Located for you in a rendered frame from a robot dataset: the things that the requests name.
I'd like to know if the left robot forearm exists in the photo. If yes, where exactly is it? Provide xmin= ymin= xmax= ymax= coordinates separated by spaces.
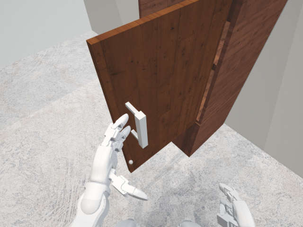
xmin=69 ymin=181 xmax=111 ymax=227

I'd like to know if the cupboard door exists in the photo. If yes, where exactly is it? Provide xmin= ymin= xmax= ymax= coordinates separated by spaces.
xmin=86 ymin=0 xmax=232 ymax=173

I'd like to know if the left robot hand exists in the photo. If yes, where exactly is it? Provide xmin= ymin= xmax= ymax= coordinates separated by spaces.
xmin=90 ymin=113 xmax=148 ymax=201

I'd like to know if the right robot hand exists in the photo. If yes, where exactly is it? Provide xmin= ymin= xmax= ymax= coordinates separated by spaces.
xmin=217 ymin=183 xmax=256 ymax=227

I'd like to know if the handle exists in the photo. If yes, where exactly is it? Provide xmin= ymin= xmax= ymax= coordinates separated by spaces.
xmin=125 ymin=102 xmax=148 ymax=148

